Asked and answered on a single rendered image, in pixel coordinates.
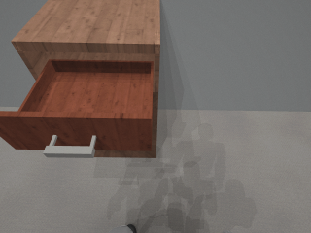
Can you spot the handle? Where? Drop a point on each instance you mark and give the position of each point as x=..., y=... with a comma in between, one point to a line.
x=52, y=151

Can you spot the cabinet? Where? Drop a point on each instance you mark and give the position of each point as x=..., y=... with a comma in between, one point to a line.
x=110, y=30

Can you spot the drawer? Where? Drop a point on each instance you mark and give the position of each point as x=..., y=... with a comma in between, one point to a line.
x=77, y=99

